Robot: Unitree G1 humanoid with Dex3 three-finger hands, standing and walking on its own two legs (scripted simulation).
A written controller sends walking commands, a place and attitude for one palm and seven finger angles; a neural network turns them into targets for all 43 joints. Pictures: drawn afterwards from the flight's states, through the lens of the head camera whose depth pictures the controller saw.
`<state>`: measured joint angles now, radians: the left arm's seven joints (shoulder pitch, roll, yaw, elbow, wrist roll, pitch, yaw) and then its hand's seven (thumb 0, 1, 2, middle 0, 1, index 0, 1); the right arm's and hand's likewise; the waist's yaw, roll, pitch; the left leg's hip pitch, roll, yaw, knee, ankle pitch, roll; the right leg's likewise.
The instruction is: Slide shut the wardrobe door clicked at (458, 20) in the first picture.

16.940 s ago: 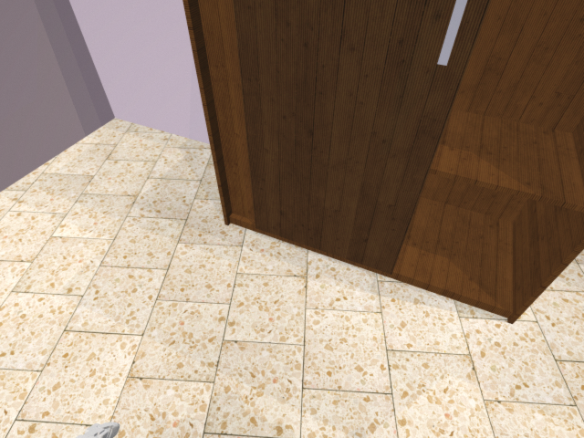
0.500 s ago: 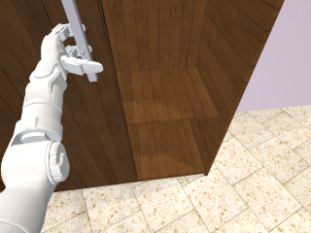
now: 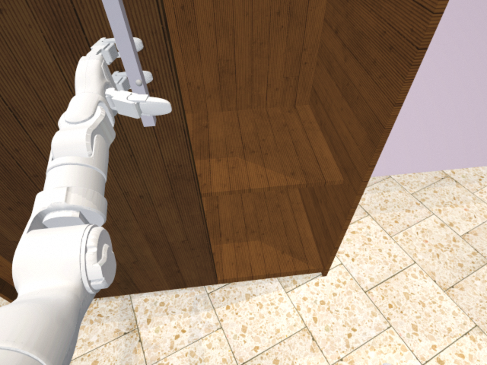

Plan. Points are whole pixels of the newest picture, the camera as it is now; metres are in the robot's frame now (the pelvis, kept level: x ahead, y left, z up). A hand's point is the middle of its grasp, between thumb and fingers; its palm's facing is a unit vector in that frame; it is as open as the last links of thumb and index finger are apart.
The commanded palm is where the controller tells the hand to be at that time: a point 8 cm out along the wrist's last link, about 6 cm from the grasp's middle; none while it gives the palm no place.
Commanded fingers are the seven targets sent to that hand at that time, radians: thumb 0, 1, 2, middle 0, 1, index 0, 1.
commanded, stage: slide the fingers in behind the handle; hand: left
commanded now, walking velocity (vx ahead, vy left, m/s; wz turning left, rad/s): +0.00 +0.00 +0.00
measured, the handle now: (132, 53) +0.53 +0.18 +0.27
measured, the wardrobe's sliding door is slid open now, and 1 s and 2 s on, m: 0.46 0.46 0.46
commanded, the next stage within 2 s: grip the handle and tug to test in 0.32 s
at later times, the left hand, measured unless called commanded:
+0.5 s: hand (137, 84) +0.47 +0.17 +0.24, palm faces +0.12 -0.99 +0.01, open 13.9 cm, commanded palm +0.45 +0.21 +0.24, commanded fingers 0.00 -0.27 0.40 -0.32 -1.23 -0.32 -1.23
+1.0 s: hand (141, 82) +0.47 +0.16 +0.25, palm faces +0.12 -0.99 +0.01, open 7.2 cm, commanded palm +0.45 +0.21 +0.24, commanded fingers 0.00 0.90 0.90 -0.45 -1.40 -0.45 -1.40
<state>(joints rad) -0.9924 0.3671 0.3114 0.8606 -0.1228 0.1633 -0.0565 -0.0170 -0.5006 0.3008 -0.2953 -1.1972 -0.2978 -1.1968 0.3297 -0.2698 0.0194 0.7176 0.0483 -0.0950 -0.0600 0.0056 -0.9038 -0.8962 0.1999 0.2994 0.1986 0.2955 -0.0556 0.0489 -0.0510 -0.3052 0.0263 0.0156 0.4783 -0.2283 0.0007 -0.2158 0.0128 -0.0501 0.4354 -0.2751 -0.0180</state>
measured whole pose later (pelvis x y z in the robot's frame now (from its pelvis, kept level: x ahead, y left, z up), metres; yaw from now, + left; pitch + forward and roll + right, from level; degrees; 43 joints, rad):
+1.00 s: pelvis +0.00 +0.00 +0.00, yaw +0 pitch +3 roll -1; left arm -1.01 0.36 0.30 0.88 -0.10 0.16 -0.02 0.00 0.45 0.71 -0.40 -1.33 -0.38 -1.32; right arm 0.33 -0.26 0.02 0.72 0.04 -0.10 -0.06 0.01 -0.90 -0.90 0.20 0.30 0.20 0.30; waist -0.06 0.05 -0.05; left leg -0.30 0.02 0.02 0.47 -0.22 0.00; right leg -0.22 0.01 -0.04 0.44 -0.27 -0.02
